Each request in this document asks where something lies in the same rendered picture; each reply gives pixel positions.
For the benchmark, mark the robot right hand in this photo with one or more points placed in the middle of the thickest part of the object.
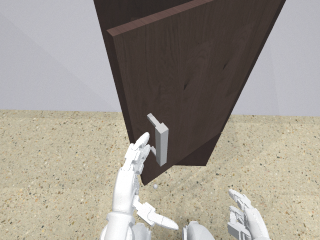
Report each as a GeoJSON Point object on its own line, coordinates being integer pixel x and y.
{"type": "Point", "coordinates": [250, 223]}

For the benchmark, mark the robot right thigh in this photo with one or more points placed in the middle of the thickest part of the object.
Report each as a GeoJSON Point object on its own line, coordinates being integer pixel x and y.
{"type": "Point", "coordinates": [196, 232]}

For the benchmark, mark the robot right shin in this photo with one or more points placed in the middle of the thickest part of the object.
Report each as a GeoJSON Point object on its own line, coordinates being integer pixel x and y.
{"type": "Point", "coordinates": [193, 222]}

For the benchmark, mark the robot left hand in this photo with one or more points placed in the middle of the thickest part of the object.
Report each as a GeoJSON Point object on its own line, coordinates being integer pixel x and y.
{"type": "Point", "coordinates": [126, 184]}

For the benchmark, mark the left robot forearm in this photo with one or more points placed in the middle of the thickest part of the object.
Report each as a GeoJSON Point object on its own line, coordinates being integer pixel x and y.
{"type": "Point", "coordinates": [120, 226]}

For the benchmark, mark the cupboard door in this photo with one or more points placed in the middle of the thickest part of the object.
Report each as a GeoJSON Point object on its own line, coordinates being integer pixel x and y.
{"type": "Point", "coordinates": [185, 65]}

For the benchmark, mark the handle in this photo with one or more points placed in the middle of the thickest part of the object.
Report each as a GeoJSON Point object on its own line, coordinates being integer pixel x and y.
{"type": "Point", "coordinates": [161, 140]}

